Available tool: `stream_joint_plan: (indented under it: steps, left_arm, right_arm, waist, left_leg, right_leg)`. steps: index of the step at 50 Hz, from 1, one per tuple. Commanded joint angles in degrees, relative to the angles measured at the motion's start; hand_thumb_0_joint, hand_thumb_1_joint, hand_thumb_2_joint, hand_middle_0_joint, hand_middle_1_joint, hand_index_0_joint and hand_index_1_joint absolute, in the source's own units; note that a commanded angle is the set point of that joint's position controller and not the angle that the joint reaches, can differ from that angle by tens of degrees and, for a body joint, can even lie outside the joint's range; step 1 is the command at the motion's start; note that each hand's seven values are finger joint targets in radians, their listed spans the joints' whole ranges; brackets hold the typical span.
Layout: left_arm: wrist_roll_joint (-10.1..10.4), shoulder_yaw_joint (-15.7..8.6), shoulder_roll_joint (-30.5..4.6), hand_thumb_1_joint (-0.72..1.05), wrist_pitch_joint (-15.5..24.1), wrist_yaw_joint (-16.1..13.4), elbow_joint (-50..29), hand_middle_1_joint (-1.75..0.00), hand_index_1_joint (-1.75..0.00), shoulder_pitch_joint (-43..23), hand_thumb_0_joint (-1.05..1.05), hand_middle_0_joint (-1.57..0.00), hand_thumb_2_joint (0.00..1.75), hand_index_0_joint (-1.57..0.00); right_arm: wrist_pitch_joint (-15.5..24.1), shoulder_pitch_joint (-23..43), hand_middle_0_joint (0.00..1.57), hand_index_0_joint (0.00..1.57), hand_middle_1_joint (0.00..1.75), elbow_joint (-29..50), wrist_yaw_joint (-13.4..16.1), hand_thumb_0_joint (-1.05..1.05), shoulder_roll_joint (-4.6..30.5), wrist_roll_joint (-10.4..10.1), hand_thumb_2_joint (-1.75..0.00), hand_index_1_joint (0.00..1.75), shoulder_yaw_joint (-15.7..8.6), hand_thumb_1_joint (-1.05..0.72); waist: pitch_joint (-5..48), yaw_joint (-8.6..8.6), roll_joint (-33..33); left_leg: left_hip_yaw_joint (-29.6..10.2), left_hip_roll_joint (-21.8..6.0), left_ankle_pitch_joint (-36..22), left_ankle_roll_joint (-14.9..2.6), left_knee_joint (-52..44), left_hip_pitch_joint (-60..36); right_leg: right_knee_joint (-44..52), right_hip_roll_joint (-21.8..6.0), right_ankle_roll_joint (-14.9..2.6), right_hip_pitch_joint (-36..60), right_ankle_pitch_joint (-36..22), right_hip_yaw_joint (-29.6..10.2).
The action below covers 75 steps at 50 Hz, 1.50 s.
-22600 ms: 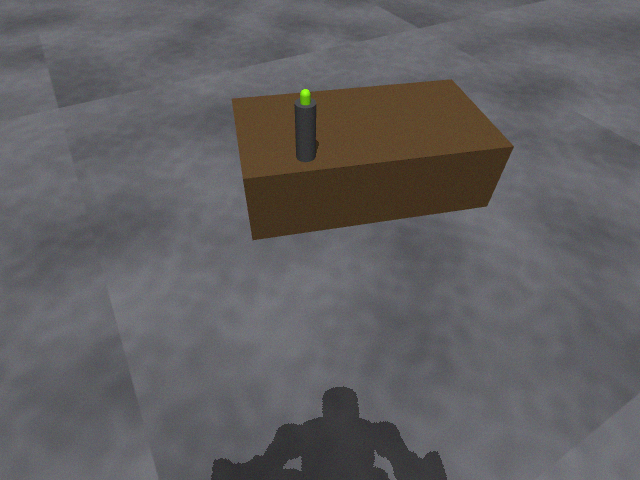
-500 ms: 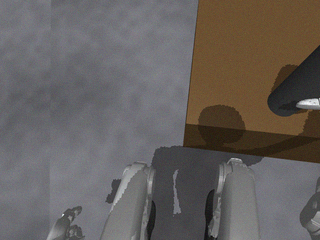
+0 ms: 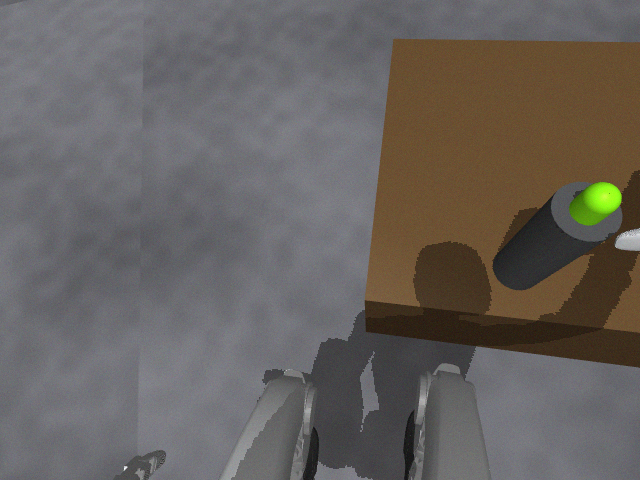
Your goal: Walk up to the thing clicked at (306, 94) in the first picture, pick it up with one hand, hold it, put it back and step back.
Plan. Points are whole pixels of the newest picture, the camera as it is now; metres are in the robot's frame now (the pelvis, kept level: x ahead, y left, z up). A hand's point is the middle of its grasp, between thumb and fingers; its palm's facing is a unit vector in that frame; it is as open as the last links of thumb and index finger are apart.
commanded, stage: home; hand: right
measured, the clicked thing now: (552, 238) +0.44 -0.28 -0.11
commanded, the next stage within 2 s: none
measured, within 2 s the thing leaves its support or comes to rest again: neither
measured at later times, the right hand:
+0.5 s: hand out of the picture +0.30 -0.31 +0.06, palm faces +0.33 +0.88 -0.35, open 17.1 cm
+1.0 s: hand (627, 468) +0.20 -0.20 +0.09, palm faces +0.27 +0.93 -0.26, open 17.4 cm
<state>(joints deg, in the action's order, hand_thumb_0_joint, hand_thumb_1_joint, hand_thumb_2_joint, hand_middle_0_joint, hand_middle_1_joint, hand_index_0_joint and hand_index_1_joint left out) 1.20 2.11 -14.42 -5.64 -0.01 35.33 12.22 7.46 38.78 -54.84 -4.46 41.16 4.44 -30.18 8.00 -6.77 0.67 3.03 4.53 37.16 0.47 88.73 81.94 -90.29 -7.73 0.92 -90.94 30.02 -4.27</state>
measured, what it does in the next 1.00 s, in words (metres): rises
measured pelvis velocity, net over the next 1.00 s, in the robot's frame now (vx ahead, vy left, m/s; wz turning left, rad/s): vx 0.05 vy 0.00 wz -0.13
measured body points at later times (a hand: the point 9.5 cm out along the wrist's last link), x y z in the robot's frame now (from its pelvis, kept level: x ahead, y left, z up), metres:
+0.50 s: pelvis +0.05 -0.02 +0.15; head +0.11 -0.06 +0.59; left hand +0.17 +0.23 +0.04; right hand +0.28 -0.35 +0.08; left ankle +0.04 +0.13 -0.54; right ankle +0.08 -0.13 -0.54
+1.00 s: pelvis +0.05 +0.00 +0.16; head +0.07 +0.00 +0.61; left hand +0.25 +0.21 +0.08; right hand +0.18 -0.25 +0.11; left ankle +0.04 +0.13 -0.54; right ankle +0.08 -0.13 -0.54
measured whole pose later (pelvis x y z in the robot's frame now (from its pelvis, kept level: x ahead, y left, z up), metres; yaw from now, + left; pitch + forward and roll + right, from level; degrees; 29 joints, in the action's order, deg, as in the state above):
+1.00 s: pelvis +0.05 +0.00 +0.16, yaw -7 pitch +5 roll +1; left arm 2.2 1.4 -11.6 1.1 -9.0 29.7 12.9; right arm -7.0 -22.4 -10.0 8.8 11.1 -1.6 1.0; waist 3.5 0.0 1.2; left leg 1.9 -0.2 26.2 0.4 45.7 24.2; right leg -46.7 -3.0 1.1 -32.4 19.1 -0.4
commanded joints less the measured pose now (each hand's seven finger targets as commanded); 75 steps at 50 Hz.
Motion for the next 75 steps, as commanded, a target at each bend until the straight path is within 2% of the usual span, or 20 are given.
stream_joint_plan:
  steps: [1,3,4,8,14,18,22,25,31,39,40,44,50,58,59,60,64,67,72,75]
  left_arm:
    - [-0.56,-4.30,-11.30,0.90,0.74,-1.99,-2.15,-0.29,-0.30,7.94,0.00,-0.20,0.90,-0.20]
    - [-0.36,-3.91,-10.96,0.90,1.07,-2.22,-2.22,-0.30,-0.30,8.10,0.00,-0.20,0.90,-0.20]
    - [-0.32,-4.36,-11.34,0.90,1.09,-2.37,-1.49,-0.30,-0.30,9.15,0.00,-0.20,0.90,-0.20]
    - [0.52,-4.61,-11.00,0.90,1.45,-2.42,-1.87,-0.29,-0.30,9.58,0.00,-0.20,0.90,-0.20]
    - [1.82,-4.51,-10.36,0.90,2.08,-3.82,-2.46,-0.29,-0.30,7.81,0.00,-0.20,0.90,-0.20]
    - [1.85,-4.18,-9.38,0.90,2.84,-5.51,-3.67,-0.29,-0.30,6.14,0.00,-0.20,0.90,-0.20]
    - [1.40,-3.62,-7.60,0.90,3.60,-6.66,-5.12,-0.29,-0.30,4.56,0.00,-0.20,0.90,-0.20]
    - [1.20,-3.99,-7.05,0.90,4.24,-7.15,-6.18,-0.29,-0.30,3.00,0.00,-0.20,0.90,-0.20]
    - [1.68,-3.58,-5.21,0.90,5.71,-7.82,-9.84,-0.30,-0.30,-1.02,0.00,-0.20,0.90,-0.20]
    - [1.36,-3.22,-3.95,0.90,7.30,-9.36,-12.80,-0.30,-0.30,-2.33,0.00,-0.20,0.90,-0.20]
    - [1.23,-3.26,-3.91,0.90,7.40,-9.65,-12.36,-0.30,-0.30,-1.74,0.00,-0.20,0.90,-0.20]
    - [0.82,-2.88,-3.38,0.90,8.55,-10.06,-13.18,-0.30,-0.30,-2.10,0.00,-0.20,0.90,-0.20]
    - [0.57,-2.95,-3.63,0.90,10.15,-9.69,-13.76,-0.30,-0.30,-2.17,0.00,-0.20,0.90,-0.20]
    - [0.52,-3.90,-4.48,0.90,11.23,-9.40,-14.34,-0.30,-0.30,-1.82,0.00,-0.20,0.90,-0.20]
    - [-7.60,-5.40,-8.71,0.90,8.60,-5.98,-3.87,-0.31,-0.30,-4.68,0.00,-0.20,0.90,-0.20]
    - [-7.85,-6.40,-9.05,0.90,7.57,-4.42,-2.77,-0.30,-0.30,-2.00,0.00,-0.20,0.90,-0.20]
    - [-4.88,-5.51,-8.82,0.90,6.57,-1.15,0.96,-0.30,-0.30,-2.62,0.00,-0.20,0.90,-0.20]
    - [-4.35,-5.14,-7.77,0.90,5.98,-0.49,4.83,-0.30,-0.30,-3.42,0.00,-0.20,0.90,-0.20]
    - [-4.01,-5.72,-9.71,0.90,5.97,-0.85,10.10,-0.30,-0.30,-3.30,0.00,-0.20,0.90,-0.20]
    - [-3.54,-5.74,-10.67,0.90,5.79,-1.16,13.28,-0.30,-0.30,-2.87,0.00,-0.20,0.90,-0.20]
  right_arm:
    - [1.93,12.31,0.06,0.06,0.07,4.70,7.11,0.00,19.54,-0.09,-0.10,0.07,-1.42,0.47]
    - [1.01,8.50,0.06,0.06,0.06,0.93,8.11,0.00,15.26,-0.46,-0.09,0.06,0.76,0.49]
    - [1.07,9.96,0.06,0.06,0.06,4.03,8.68,0.00,16.38,-0.61,-0.09,0.06,-0.12,0.50]
    - [-1.41,2.67,0.06,0.06,0.06,0.05,9.49,0.00,3.78,-2.21,-0.09,0.06,7.54,0.50]
    - [-3.24,-5.72,0.06,0.06,0.06,13.39,12.17,0.00,-0.30,-3.83,-0.09,0.06,11.67,0.49]
    - [-3.42,-13.44,0.06,0.06,0.06,23.22,14.57,0.00,-0.50,-4.65,-0.09,0.06,11.42,0.49]
    - [-4.18,-23.57,0.06,0.06,0.06,28.45,15.36,0.00,-8.17,-5.48,-0.09,0.06,15.55,0.49]
    - [-5.18,-31.29,0.06,0.06,0.06,31.58,15.07,0.00,-15.74,-6.11,-0.07,0.06,21.54,0.53]
    - [-7.85,-47.59,0.06,0.06,0.06,43.57,14.79,0.00,-22.16,-6.84,-0.08,0.06,27.92,0.52]
    - [-9.72,-54.62,0.06,0.06,0.06,56.18,14.23,0.00,-22.14,-6.34,-0.07,0.06,27.69,0.53]
    - [-9.96,-54.78,0.05,0.05,0.05,56.08,14.17,0.00,-21.24,-6.26,-0.06,0.05,26.56,0.54]
    - [-10.69,-53.74,0.05,0.05,0.05,56.57,13.71,0.00,-23.56,-6.07,-0.06,0.05,27.98,0.54]
    - [-11.95,-58.01,0.05,0.05,0.05,54.58,13.57,0.00,-25.45,-5.90,-0.05,0.05,29.53,0.56]
    - [-12.07,-59.66,0.05,0.05,0.05,55.43,13.61,0.00,-23.70,-5.60,-0.05,0.05,27.14,0.56]
    - [-9.07,-55.79,0.05,0.05,0.05,35.55,10.19,0.00,-13.48,0.73,-0.06,0.05,25.02,0.53]
    - [-7.87,-56.65,0.05,0.05,0.06,33.98,8.70,0.00,-12.99,1.20,-0.07,0.06,23.95,0.52]
    - [-5.98,-53.49,0.05,0.05,0.05,28.31,6.57,0.00,-14.59,-1.24,-0.06,0.05,25.86,0.53]
    - [-6.04,-51.63,0.05,0.05,0.05,22.48,6.40,0.00,-15.49,-1.71,-0.05,0.05,26.85,0.54]
    - [-6.05,-52.73,0.05,0.05,0.05,14.37,6.74,0.00,-13.96,-2.17,-0.04,0.05,26.60,0.57]
    - [-6.17,-52.34,0.05,0.05,0.05,10.41,6.97,0.00,-13.64,-2.56,-0.04,0.05,26.76,0.58]
  waist:
    - [28.20,1.76,10.65]
    - [25.61,1.26,9.60]
    - [26.30,1.26,10.19]
    - [20.55,0.09,8.87]
    - [18.96,2.83,10.92]
    - [17.48,4.73,12.25]
    - [14.12,4.82,11.25]
    - [10.41,4.21,8.77]
    - [5.14,5.04,1.73]
    - [3.14,4.66,0.00]
    - [2.65,4.64,-0.26]
    - [0.64,4.11,0.70]
    - [-0.67,5.29,-0.01]
    - [2.56,6.28,-0.89]
    - [-1.78,7.29,-2.49]
    - [-2.38,6.53,-2.21]
    - [-2.42,5.55,-4.20]
    - [-6.74,5.81,-3.08]
    - [-5.62,6.82,-0.64]
    - [-6.04,6.84,-0.53]
  left_leg:
    - [-0.53,-0.09,-16.33,-1.35,-20.87,-15.24]
    - [-0.23,-0.04,-18.20,-1.32,-24.54,-18.70]
    - [0.07,-0.22,-20.02,-1.44,-25.19,-19.70]
    - [0.97,-0.10,-20.69,-1.91,-31.15,-23.46]
    - [1.23,-0.90,-19.17,-2.50,-38.42,-33.65]
    - [0.68,-1.52,-21.26,-2.72,-42.38,-40.87]
    - [0.59,-2.18,-24.67,-2.55,-44.76,-45.76]
    - [0.97,-2.17,-26.29,-2.36,-46.42,-47.23]
    - [0.80,-2.45,-24.84,-1.21,-50.50,-52.28]
    - [-0.61,-3.40,-26.14,-0.01,-51.52,-53.73]
    - [-0.89,-3.69,-26.64,0.20,-51.76,-53.72]
    - [-1.23,-4.01,-21.69,-0.16,-52.52,-52.30]
    - [-1.00,-4.05,-20.91,-0.28,-52.87,-52.20]
    - [-1.05,-3.82,-24.94,0.05,-51.24,-53.80]
    - [-7.70,-8.54,-28.49,-0.32,-55.11,-60.06]
    - [-9.09,-9.95,-27.60,-1.28,-55.53,-61.91]
    - [-9.46,-10.87,-23.18,-1.59,-59.51,-61.16]
    - [-8.76,-10.53,-17.22,-0.93,-63.45,-60.98]
    - [-6.80,-10.25,-30.42,-0.65,-63.04,-67.51]
    - [-6.32,-10.25,-32.43,-0.47,-64.03,-68.99]
  right_leg:
    - [16.74,2.21,-2.22,39.26,-12.46,0.26]
    - [19.93,2.46,-2.21,41.99,-14.15,0.60]
    - [21.06,2.40,-2.10,44.86,-16.30,0.45]
    - [28.09,2.60,-1.84,51.42,-17.94,0.25]
    - [39.22,2.97,-0.78,61.87,-15.43,-0.39]
    - [43.65,3.17,-0.37,66.91,-17.30,0.62]
    - [46.38,3.59,-0.30,69.82,-21.12,1.50]
    - [48.07,3.62,-0.27,71.21,-23.30,2.18]
    - [49.98,4.81,-1.34,69.78,-19.86,4.67]
    - [49.27,6.11,-1.87,69.73,-19.76,6.13]
    - [48.76,6.36,-2.04,69.61,-19.87,6.29]
    - [49.39,6.67,-1.85,69.18,-15.54,6.36]
    - [49.51,6.90,-1.75,68.19,-15.35,6.35]
    - [48.27,6.69,-1.75,68.34,-18.81,6.51]
    - [47.98,4.66,-1.88,70.48,-21.53,3.54]
    - [50.21,4.83,-1.41,69.28,-20.22,3.66]
    - [54.82,4.54,-1.43,74.88,-19.36,3.02]
    - [58.78,4.83,-0.84,75.26,-18.82,2.70]
    - [62.18,3.62,-1.64,79.83,-27.32,1.68]
    - [64.61,3.15,-1.59,81.85,-29.63,1.35]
